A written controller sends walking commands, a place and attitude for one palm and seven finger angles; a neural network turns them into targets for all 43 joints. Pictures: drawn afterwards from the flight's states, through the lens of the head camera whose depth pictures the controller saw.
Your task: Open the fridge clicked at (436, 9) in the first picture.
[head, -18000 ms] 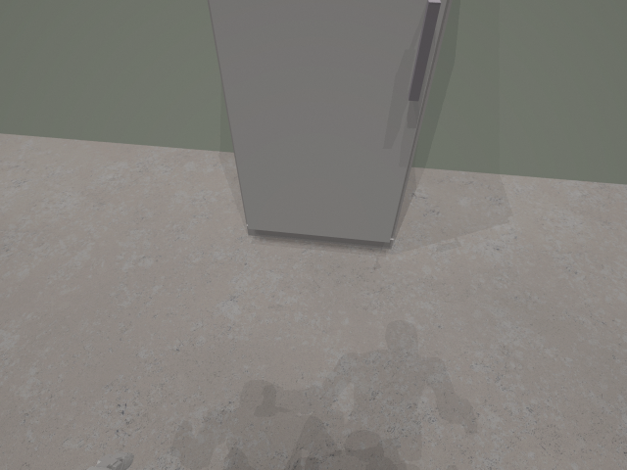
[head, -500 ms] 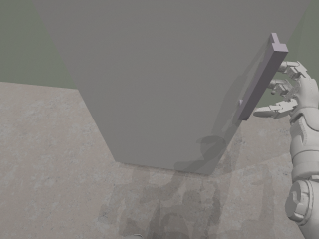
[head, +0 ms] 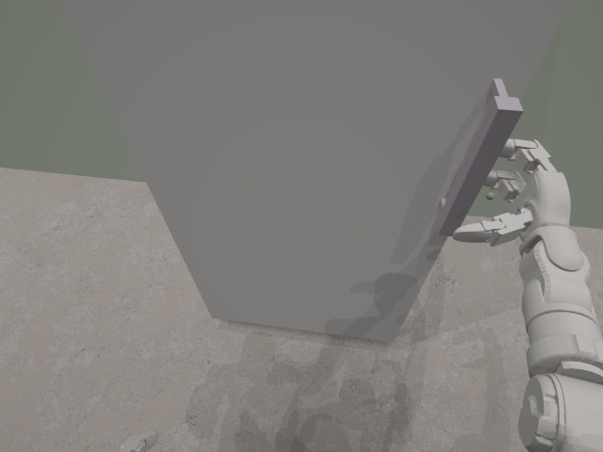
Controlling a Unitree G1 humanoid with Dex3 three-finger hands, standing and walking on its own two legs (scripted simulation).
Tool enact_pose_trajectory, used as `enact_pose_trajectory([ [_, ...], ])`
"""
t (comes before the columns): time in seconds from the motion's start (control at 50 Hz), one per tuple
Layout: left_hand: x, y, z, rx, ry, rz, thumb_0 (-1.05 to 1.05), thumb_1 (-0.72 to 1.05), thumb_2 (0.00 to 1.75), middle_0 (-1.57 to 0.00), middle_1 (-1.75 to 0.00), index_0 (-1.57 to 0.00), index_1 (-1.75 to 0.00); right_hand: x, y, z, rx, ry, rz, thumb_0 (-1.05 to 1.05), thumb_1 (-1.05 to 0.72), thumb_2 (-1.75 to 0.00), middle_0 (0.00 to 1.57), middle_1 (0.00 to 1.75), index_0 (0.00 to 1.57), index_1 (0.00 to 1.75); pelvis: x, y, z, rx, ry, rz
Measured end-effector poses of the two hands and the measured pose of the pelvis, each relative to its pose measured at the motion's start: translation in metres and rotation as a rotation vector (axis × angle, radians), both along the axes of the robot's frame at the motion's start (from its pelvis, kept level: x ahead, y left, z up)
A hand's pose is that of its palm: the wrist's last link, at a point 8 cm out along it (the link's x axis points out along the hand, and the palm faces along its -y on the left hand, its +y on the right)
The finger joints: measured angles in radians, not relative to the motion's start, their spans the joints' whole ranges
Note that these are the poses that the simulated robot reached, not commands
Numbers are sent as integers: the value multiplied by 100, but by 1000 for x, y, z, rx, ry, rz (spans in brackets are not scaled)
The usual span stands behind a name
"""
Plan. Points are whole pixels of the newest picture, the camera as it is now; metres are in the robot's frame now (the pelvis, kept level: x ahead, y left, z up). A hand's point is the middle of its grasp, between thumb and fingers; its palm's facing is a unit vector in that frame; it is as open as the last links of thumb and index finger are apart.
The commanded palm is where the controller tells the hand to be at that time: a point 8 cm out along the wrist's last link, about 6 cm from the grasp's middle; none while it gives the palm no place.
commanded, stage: slide the fingers in behind the handle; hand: right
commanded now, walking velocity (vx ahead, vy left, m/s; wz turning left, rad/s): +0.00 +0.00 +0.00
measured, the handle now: (468, 166) +0.50 -0.17 +0.11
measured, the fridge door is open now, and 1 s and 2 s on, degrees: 0 0 0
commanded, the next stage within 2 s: grip the handle and tug to test in 1.24 s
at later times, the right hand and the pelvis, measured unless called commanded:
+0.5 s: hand (473, 188) +0.46 -0.17 +0.12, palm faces +0.03 +1.00 +0.01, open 14.0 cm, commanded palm +0.43 -0.22 +0.12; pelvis +0.00 +0.00 +0.00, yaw +0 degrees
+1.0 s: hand (458, 186) +0.46 -0.15 +0.12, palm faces +0.03 +1.00 +0.00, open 14.0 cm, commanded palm +0.42 -0.20 +0.12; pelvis +0.00 +0.01 +0.00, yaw +0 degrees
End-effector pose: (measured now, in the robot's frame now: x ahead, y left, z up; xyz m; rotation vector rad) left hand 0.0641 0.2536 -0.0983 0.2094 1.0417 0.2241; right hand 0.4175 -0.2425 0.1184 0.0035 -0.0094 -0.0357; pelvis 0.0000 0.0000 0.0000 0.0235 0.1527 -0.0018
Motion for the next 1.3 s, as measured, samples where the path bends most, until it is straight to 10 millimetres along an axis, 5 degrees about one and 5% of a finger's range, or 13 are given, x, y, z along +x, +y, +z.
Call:
enact_pose_trajectory([
  [0.22, 7, 2, 0, 6, -10, -25, 1, 90, 89, -20, -30, -20, -30, 4, 11, 3, 8, -1, 17, -1, 50, -30, 30, 120, 30, 120, -2, 0, -1, -1, 3, -9],
  [0.66, -27, 8, -7, -2, 88, 28, 1, 90, 89, -20, -30, -20, -30, 19, 23, -4, 2, 10, 11, -1, 50, -30, 30, 120, 30, 120, 1, 4, -1, -2, 23, 1],
  [0.92, -9, 7, -6, -12, 46, 10, 1, 90, 89, -20, -30, -20, -30, 18, 38, -5, 11, 8, 17, -1, 50, -30, 30, 120, 31, 120, 4, 5, -1, -5, 19, 1],
  [1.3, 6, 7, -3, -11, 6, -19, 1, 90, 89, -20, -30, -20, -30, 3, 30, 0, 3, 0, 6, -1, 50, -30, 30, 120, 30, 120, 1, 7, 1, -4, -2, -9],
])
